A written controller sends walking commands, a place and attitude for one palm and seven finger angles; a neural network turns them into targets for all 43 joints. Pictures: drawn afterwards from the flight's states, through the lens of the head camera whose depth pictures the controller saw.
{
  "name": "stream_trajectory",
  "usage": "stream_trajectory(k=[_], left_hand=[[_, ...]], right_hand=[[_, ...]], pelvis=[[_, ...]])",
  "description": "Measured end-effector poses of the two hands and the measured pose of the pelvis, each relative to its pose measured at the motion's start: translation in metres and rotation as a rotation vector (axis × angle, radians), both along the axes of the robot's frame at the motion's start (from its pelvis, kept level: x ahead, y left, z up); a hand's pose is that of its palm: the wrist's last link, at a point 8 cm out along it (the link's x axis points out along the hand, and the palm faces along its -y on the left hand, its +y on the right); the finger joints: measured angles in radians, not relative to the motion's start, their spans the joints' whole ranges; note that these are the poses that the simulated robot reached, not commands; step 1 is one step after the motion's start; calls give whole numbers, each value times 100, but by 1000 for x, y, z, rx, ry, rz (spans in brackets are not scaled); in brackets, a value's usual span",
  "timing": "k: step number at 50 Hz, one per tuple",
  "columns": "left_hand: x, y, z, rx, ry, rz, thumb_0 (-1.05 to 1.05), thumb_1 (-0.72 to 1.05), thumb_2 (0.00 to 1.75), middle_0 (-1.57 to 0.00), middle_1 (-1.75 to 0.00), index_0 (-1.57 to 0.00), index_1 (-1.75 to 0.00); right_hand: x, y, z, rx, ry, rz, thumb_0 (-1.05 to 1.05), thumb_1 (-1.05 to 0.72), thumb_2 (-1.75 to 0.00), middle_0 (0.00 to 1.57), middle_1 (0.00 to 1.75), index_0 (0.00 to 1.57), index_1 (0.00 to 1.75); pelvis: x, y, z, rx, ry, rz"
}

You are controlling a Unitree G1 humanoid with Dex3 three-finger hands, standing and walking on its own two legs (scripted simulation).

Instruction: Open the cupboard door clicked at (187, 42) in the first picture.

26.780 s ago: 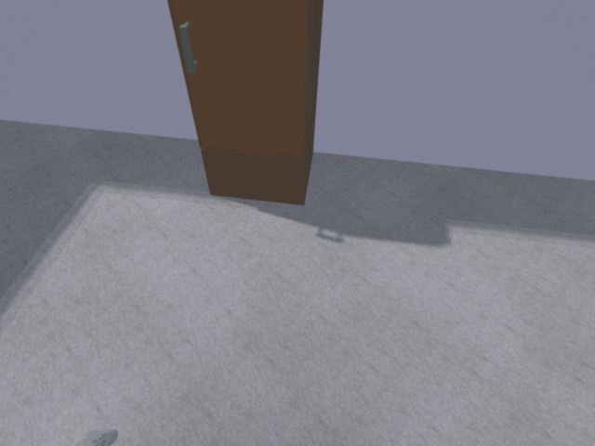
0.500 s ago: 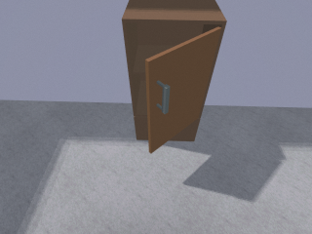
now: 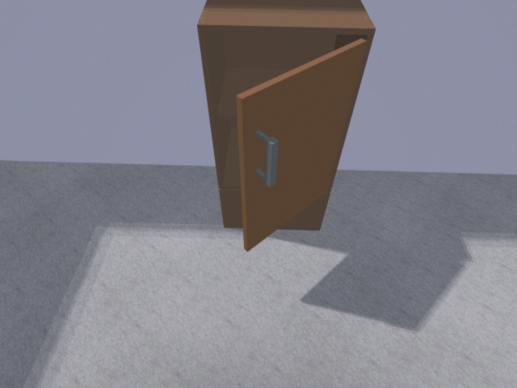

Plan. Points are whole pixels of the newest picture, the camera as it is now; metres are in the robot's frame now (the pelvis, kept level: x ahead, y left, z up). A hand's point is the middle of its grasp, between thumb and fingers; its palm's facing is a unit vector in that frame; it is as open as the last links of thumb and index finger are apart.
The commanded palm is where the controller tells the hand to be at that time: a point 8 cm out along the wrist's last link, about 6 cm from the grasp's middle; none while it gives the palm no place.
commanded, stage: look to check the result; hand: left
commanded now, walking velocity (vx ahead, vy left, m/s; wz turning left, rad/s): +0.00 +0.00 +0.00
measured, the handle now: (265, 159) +0.62 +0.01 -0.04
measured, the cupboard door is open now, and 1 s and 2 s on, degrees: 43 43 43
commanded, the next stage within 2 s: walk to a spot facing it in 0.34 s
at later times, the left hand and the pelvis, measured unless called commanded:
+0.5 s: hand out of the picture -0.01 +0.14 -0.18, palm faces +0.05 -0.99 -0.15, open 7.3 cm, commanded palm none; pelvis +0.02 -0.01 +0.00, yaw +0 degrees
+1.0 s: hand out of the picture +0.13 +0.17 -0.17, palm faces -0.18 -0.94 -0.28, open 7.4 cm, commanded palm none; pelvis +0.00 -0.03 -0.01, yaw -14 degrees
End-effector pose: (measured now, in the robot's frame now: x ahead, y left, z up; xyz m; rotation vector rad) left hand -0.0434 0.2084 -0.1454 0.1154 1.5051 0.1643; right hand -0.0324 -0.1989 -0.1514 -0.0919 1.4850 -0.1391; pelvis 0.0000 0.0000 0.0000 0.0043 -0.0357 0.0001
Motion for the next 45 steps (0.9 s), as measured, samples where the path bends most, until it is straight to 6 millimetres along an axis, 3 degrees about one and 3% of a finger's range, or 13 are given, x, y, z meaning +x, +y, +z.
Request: stream_trajectory(k=[8,22,33,39,45], left_hand=[[1,-7,0,-6,9,7,0,91,90,-20,-30,-20,-30],[23,-22,-4,-25,-24,7,0,91,90,-20,-30,-20,-30],[37,-14,-6,-11,0,-21,0,91,90,-20,-30,-20,-30],[64,5,-12,12,-19,-74,0,91,90,-20,-30,-20,-30],[118,18,-3,53,-103,-179,0,91,90,-20,-30,-20,-30]], right_hand=[[14,-6,0,-5,-13,11,0,-91,-90,20,30,20,29],[32,-21,2,-30,-26,25,1,-91,-90,20,30,20,29],[38,-34,-2,-63,-37,-41,1,-91,-90,20,30,20,29],[42,-44,-1,-108,-82,-99,0,-91,-90,20,30,20,29],[39,-55,-1,-123,-144,-135,0,-90,-90,20,30,20,29]], pelvis=[[6,-4,0,2,2,2],[16,-12,0,5,4,7],[20,-15,-5,-4,15,-55],[21,-13,-11,-5,19,-107],[12,-14,-11,10,32,-189]])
